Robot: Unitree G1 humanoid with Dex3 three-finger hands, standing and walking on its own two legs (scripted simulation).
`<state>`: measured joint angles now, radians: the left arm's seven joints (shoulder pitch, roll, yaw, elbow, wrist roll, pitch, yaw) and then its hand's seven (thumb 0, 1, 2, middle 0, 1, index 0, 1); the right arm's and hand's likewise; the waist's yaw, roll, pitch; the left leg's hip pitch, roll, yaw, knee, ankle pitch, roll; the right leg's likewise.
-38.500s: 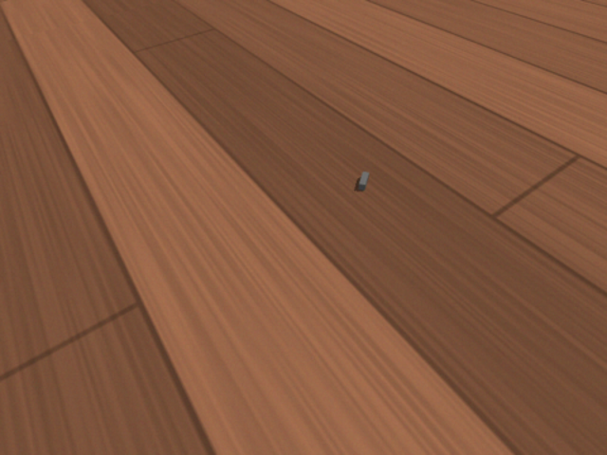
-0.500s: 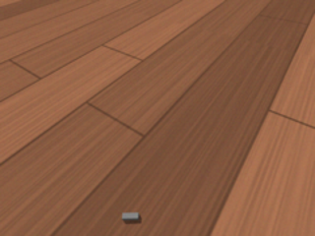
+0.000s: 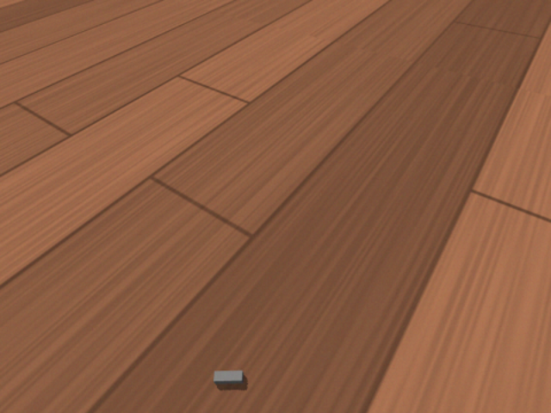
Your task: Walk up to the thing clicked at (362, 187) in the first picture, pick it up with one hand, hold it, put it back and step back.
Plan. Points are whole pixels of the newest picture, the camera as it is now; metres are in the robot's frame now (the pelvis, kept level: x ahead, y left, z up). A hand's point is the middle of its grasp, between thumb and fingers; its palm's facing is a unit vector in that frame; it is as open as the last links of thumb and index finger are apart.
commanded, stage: stand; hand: left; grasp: from above
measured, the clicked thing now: (228, 377) +0.37 +0.21 -0.76
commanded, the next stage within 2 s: rise first in 0.78 s
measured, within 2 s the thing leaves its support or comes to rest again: neither
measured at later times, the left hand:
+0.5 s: hand out of the picture +0.08 +0.25 -0.16, palm faces -0.04 -0.94 -0.35, open 7.4 cm
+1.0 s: hand out of the picture +0.12 +0.25 -0.16, palm faces +0.05 -0.94 -0.33, open 7.7 cm
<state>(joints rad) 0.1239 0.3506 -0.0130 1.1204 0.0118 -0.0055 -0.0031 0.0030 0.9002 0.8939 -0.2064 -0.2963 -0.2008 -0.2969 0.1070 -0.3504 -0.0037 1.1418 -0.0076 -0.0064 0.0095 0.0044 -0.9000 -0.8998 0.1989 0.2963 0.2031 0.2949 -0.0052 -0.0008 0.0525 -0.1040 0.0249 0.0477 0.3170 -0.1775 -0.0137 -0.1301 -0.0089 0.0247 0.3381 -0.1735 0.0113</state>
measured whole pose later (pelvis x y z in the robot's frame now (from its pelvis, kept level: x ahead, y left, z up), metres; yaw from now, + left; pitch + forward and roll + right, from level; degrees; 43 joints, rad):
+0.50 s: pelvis +0.01 +0.00 +0.00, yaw +0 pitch -2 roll +0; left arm 0.11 0.35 -0.01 1.12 0.01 -0.01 0.00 0.00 0.90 0.89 -0.21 -0.30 -0.20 -0.30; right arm 0.10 -0.35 0.00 1.13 -0.01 -0.01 0.01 0.00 -0.90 -0.90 0.20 0.30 0.20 0.29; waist -0.01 0.00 0.05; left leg -0.09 0.03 0.04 0.31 -0.19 -0.02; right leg -0.11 0.00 0.02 0.33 -0.18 0.01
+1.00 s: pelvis +0.00 +0.00 -0.01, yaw +2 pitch +1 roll +0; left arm 0.02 0.32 0.06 1.08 0.01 -0.03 0.01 0.01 0.80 0.91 -0.22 -0.38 -0.20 -0.39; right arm 0.18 -0.32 0.00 0.93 0.04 -0.04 -0.03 0.01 -0.92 -0.91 0.20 0.30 0.20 0.29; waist -0.01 0.00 0.06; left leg -0.24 0.02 0.01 0.44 -0.22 -0.01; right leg -0.24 -0.01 -0.01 0.44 -0.22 0.01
